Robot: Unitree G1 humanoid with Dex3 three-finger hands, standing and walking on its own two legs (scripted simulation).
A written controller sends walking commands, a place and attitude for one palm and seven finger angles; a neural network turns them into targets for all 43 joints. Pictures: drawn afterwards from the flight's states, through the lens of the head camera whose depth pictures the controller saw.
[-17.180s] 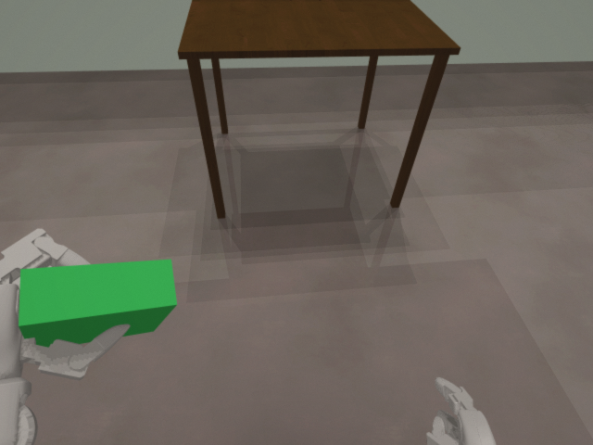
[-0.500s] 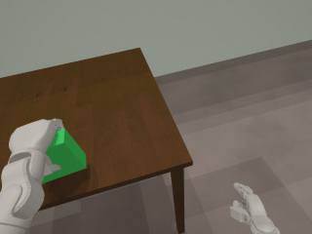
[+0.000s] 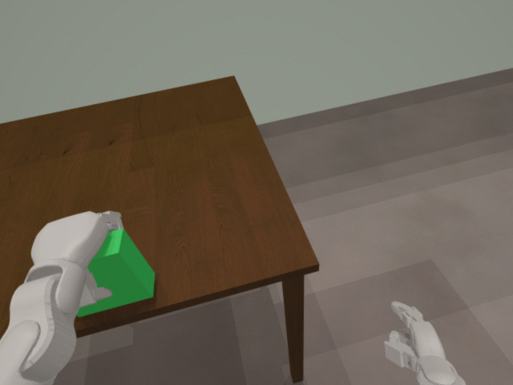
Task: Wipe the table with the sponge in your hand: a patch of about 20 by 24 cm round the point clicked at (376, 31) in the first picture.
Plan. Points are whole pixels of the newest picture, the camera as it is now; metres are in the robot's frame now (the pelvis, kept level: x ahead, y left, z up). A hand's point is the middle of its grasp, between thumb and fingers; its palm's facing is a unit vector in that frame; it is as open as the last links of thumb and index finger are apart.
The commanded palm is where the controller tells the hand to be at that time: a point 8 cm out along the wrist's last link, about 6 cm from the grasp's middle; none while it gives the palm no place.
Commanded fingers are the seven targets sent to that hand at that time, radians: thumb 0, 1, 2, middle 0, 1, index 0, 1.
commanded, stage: move the sponge above the wiping area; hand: left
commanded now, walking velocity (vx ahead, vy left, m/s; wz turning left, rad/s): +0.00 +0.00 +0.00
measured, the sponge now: (106, 281) +0.23 +0.28 +0.06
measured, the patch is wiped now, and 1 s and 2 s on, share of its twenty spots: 0.00 0.00 0.15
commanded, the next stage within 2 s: lower the sponge onto the table in 0.44 s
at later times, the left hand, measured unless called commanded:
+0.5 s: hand (104, 256) +0.24 +0.27 +0.11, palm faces -0.07 -0.10 -0.99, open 9.1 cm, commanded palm +0.23 +0.30 +0.21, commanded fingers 0.00 0.10 1.30 -1.20 -1.60 -1.20 -1.60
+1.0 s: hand (95, 242) +0.25 +0.28 +0.13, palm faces +0.07 -0.05 -1.00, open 9.1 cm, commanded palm +0.23 +0.29 +0.20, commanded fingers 0.00 0.10 1.30 -1.20 -1.60 -1.20 -1.60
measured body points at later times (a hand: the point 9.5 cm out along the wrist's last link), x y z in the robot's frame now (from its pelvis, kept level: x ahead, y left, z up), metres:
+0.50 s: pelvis +0.00 +0.00 +0.00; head -0.01 -0.04 +0.45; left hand +0.24 +0.27 +0.16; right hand +0.23 -0.22 -0.09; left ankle +0.05 +0.12 -0.74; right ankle -0.02 -0.11 -0.74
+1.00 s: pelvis +0.00 +0.00 +0.00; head -0.01 -0.04 +0.45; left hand +0.24 +0.28 +0.19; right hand +0.24 -0.20 -0.08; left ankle +0.05 +0.12 -0.74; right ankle -0.02 -0.11 -0.74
